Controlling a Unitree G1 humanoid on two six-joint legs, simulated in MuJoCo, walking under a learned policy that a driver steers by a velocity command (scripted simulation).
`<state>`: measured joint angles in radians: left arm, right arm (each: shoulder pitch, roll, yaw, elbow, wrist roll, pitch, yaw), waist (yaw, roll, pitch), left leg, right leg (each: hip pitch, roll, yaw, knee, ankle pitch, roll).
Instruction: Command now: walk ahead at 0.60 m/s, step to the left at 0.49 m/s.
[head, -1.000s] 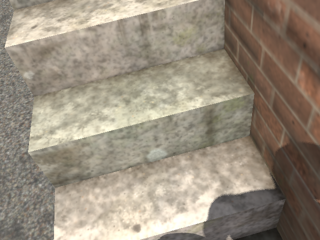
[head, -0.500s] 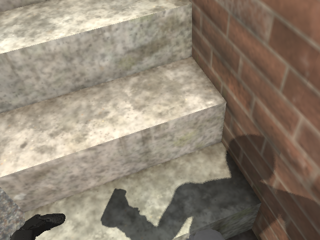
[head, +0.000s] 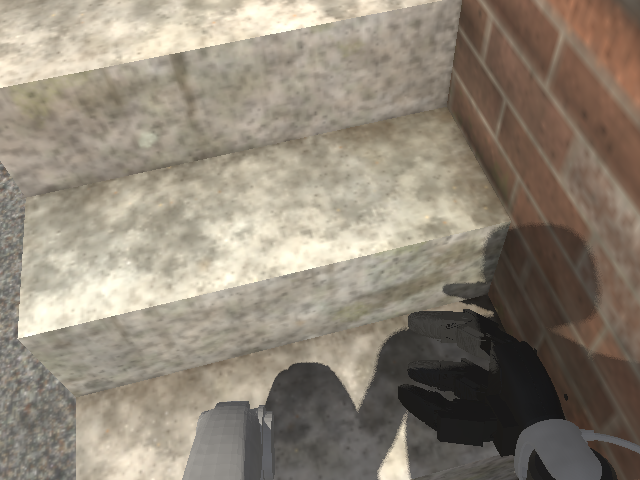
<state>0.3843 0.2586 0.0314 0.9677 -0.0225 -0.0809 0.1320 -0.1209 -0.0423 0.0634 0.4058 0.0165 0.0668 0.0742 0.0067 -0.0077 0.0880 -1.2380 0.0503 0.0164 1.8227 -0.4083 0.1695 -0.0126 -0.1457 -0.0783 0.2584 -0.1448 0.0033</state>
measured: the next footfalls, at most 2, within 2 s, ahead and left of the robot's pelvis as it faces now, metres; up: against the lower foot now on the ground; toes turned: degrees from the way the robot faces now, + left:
left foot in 0.08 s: +0.13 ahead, +0.16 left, +0.19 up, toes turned +4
right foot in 0.40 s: +0.41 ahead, +0.03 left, +0.39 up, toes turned -1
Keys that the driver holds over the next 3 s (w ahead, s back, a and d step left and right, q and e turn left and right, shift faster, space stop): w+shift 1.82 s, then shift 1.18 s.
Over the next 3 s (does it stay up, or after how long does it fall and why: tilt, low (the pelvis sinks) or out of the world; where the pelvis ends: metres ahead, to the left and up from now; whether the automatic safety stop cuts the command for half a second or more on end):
stays up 1.54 0.36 1.34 its command is cut before an obstacle from the start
